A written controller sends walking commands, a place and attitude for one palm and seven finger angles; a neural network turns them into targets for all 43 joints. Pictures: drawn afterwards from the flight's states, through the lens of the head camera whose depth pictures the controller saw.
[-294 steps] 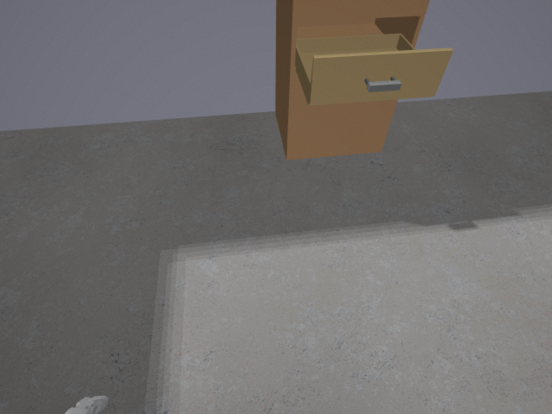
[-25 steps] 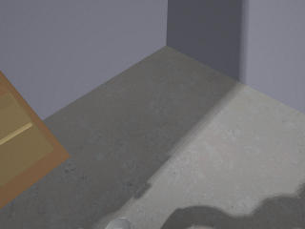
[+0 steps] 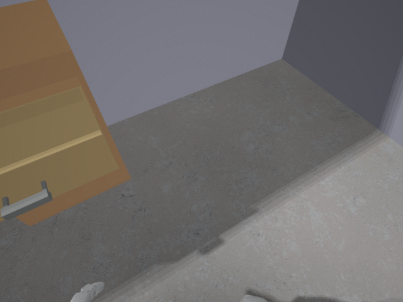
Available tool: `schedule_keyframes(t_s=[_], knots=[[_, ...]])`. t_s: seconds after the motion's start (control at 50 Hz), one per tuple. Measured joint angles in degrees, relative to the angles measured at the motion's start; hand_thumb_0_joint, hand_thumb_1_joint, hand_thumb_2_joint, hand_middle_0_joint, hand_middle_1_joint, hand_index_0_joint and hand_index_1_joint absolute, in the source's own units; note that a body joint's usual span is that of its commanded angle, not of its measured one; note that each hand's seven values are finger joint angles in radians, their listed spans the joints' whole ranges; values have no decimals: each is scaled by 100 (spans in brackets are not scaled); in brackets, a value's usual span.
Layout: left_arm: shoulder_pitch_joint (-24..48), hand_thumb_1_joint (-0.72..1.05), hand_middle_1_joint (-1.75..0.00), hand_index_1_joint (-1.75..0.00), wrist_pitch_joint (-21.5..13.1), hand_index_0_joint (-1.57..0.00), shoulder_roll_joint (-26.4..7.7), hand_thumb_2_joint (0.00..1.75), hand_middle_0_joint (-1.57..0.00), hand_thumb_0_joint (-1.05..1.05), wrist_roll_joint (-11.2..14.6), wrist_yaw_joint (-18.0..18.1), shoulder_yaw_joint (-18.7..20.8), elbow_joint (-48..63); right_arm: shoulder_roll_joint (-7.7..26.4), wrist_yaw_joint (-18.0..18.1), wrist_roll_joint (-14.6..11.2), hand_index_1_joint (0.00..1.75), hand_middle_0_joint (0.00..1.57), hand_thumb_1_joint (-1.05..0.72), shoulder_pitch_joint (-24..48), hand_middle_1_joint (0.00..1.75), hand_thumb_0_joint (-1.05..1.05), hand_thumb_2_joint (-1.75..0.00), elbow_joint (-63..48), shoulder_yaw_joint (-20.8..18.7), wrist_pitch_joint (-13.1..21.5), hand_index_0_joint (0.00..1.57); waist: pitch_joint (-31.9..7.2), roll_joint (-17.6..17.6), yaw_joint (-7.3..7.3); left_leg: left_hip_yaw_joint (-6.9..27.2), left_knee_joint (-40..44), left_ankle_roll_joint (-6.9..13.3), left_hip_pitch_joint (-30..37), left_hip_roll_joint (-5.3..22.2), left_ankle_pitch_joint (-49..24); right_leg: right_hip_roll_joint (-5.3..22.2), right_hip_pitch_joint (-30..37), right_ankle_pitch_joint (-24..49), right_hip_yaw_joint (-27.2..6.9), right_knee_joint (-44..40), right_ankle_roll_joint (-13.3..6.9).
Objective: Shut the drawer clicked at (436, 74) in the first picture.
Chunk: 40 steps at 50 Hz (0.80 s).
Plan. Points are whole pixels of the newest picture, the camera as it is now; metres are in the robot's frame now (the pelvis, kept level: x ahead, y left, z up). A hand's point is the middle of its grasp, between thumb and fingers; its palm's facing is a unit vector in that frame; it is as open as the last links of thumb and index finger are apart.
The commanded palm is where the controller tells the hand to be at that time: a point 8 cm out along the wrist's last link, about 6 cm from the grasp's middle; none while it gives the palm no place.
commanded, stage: turn to face it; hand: left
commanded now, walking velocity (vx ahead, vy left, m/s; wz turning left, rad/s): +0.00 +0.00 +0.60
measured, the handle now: (26, 198) +0.37 +0.50 -0.15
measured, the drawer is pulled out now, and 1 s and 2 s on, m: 0.30 0.30 0.30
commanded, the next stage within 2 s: take the last steps up to it in 0.80 s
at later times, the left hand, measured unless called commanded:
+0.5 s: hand out of the picture -0.04 +0.19 -0.16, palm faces +0.35 -0.90 -0.27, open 7.4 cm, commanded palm none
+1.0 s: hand out of the picture -0.03 +0.17 -0.15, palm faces +0.50 -0.82 -0.27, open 7.4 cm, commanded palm none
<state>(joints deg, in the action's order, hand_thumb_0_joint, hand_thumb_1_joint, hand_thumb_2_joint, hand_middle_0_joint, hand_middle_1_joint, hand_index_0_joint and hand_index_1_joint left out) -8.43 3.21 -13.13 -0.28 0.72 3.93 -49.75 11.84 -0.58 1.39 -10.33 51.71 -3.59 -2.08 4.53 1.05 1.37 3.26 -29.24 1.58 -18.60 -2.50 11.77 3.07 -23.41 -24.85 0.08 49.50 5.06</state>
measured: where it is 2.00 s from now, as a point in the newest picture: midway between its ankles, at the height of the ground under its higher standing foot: outside the picture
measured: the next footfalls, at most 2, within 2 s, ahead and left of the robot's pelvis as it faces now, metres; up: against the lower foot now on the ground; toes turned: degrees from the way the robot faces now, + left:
right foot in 0.08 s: +0.03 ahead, -0.14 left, +0.00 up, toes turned +2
left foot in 0.54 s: -0.02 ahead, +0.11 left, +0.00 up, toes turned +26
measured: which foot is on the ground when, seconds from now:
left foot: down 0.00-0.08, up 0.10-0.52, down 0.54-0.92, up 0.94-1.00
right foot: up 0.00-0.06, down 0.08-0.54, up 0.56-0.90, down 0.92-1.00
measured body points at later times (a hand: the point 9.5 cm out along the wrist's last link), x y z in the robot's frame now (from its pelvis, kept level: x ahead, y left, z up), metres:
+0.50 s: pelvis -0.01 -0.02 +0.00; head +0.04 -0.01 +0.44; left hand -0.05 +0.24 -0.14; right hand +0.18 -0.24 -0.15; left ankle -0.05 +0.10 -0.72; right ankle +0.00 -0.14 -0.74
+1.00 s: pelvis +0.00 -0.03 +0.00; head +0.03 -0.06 +0.44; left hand -0.06 +0.21 -0.13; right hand +0.17 -0.21 -0.17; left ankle -0.07 +0.08 -0.70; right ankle +0.06 -0.11 -0.74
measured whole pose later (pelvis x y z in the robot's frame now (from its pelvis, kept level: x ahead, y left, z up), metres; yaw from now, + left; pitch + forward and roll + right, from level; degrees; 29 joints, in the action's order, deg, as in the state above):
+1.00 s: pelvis +0.00 -0.03 +0.00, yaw +29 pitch -2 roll +1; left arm -13.2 0.2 -9.2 -0.9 0.6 1.4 -53.3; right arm 12.4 -0.2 1.0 -11.5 56.2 -3.6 -3.4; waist 2.8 3.9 0.0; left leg 2.3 -47.6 -0.7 -19.7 -1.0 25.8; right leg 2.2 -14.8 -16.4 6.3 33.1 -1.8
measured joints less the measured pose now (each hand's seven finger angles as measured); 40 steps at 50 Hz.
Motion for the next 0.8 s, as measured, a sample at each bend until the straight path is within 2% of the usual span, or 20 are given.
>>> schedule_keyframes(t_s=[0.06, 0.08, 0.1, 0.14, 0.16, 0.2, 0.26, 0.36, 0.46, 0.5, 0.52, 0.54, 0.58, 0.64, 0.7, 0.8], knots=[[80, 91, -30, -30, -82, -19, 105, 90, -20, 1, 28, 9, -57, 129, 36, -2, -5, 30, 20, -90, -113, 30, 0, -90, 48, -62, -62, 20, -28, 118, 68, 216, -191, -116, -163, -73, 33, -154, 451, 324, 38, -994, -73], [64, 91, -30, -30, -134, -20, 123, 90, -20, 1, 24, 12, -83, 186, 53, -5, -26, 30, 20, -90, -173, 30, 0, -90, 50, -89, -81, 20, -69, 133, 68, 278, -342, -168, -263, -121, 86, -160, 672, 536, 67, -1510, -158], [68, 91, -30, -30, -187, -20, 180, 90, -20, 1, -6, 26, -102, 199, 91, -3, -48, 30, 20, -90, -184, 30, 0, -90, 79, -130, -106, 20, -52, 209, 62, 318, -678, -227, -396, -125, 475, -184, 706, 602, 137, -1570, -333], [15, 91, -30, -30, -208, -20, 270, 90, -20, 1, -30, 36, -175, 232, 155, -2, -28, 30, 20, -91, -231, 30, 0, -90, 131, -200, -175, 20, -52, 267, 94, 209, -1801, -305, -758, -164, 1285, -108, 770, 566, 314, -1522, -551], [-37, 91, -30, -30, -206, -20, 305, 90, -21, 1, -32, 39, -195, 238, 186, -14, -18, 30, 20, -91, -248, 30, 0, -90, 158, -226, -208, 20, -64, 264, 95, 108, -2399, -339, -923, -149, 1386, -55, 842, 567, 383, -1581, -595], [-132, 91, -30, -30, -205, -20, 353, 90, -21, 1, -36, 40, -219, 213, 251, -55, -1, 30, 20, -91, -260, 30, 1, -90, 197, -258, -233, 20, -67, 259, 115, -67, -3345, -429, -1159, -21, 1199, 22, 1005, 627, 520, -1770, -619], [-237, 91, -30, -30, -226, -20, 375, 90, -21, 1, -47, 45, -237, 135, 307, -92, -4, 30, 20, -91, -262, 30, 0, -90, 229, -267, -236, 20, -49, 186, 138, -217, -3878, -561, -1227, 213, 963, 143, 1177, 693, 725, -1967, -621], [-390, 91, -30, -30, -251, -20, 349, 90, -21, 1, -79, 32, -240, 15, 356, -87, -12, 30, 20, -91, -140, 30, 0, -90, 291, -233, -288, 20, 8, 35, 44, -371, -3262, -655, -908, 472, 1144, 359, 1279, 654, 1066, -2014, -586], [-580, 91, -30, -30, -222, -20, 193, 90, -21, 1, -111, 16, -174, -129, 350, -74, -44, 30, 20, -91, 163, 30, 1, -90, 242, -129, -238, 19, 95, -112, -170, -645, -1855, -547, -318, 499, 1327, 563, 1231, 499, 1355, -1776, -462], [-672, 91, -30, -30, -193, -20, 85, 90, -21, 1, -105, 14, -125, -213, 330, -65, -51, 30, 19, -91, 282, 30, 1, -90, 162, -83, -173, 19, 104, -174, -237, -780, -1137, -469, 0, 446, 1072, 645, 1175, 377, 1465, -1565, -378], [-746, 91, -30, -30, -175, -20, 26, 90, -21, 1, -85, 10, -99, -244, 332, -70, -45, 30, 20, -91, 325, 30, 1, -90, 103, -58, -121, 19, 81, -194, -262, -853, -651, -405, 215, 426, 670, 688, 1101, 275, 1502, -1368, -325], [-811, 91, -30, -30, -143, -20, -35, 90, -21, 1, -60, 0, -68, -277, 337, -71, -32, 30, 20, -91, 364, 30, 1, -90, 39, -45, -51, 20, 44, -194, -271, -848, -423, -261, 304, 428, 421, 719, 926, 169, 1461, -1008, -271], [-784, 91, -30, -30, -1, -20, -198, 90, -21, 1, -49, 31, -22, -408, 237, -44, -43, 30, 20, -91, 474, 30, 0, -90, -12, 5, 52, 20, 104, -361, -330, -855, -681, -75, 236, 337, 687, 683, 489, -539, 929, 32, -173], [-690, 91, -30, -30, 112, -20, -284, 90, -20, 1, -33, 53, 15, -566, 133, 41, -33, 30, 20, -91, 474, 30, 0, -90, -51, 83, 114, 20, 79, -342, -341, -725, -542, -16, 352, 323, 744, 443, -7, -572, 462, 1091, -103], [-597, 91, -30, -30, 78, -19, -267, 90, -20, 1, -22, 17, 0, -545, 61, 79, -32, 30, 20, -91, 444, 30, 0, -90, -11, 138, 107, 20, 59, -260, -343, -595, -196, -29, 533, 303, 525, 337, -203, -219, 308, 1160, -59], [-450, 91, -30, -30, 30, -19, -117, 90, -20, 1, -10, 0, -67, -422, -43, 64, -25, 30, 20, -91, 312, 30, 0, -90, 92, 171, 70, 20, 5, -127, -282, -415, 84, -52, 673, 255, 339, 185, -65, -23, 246, 332, -51]])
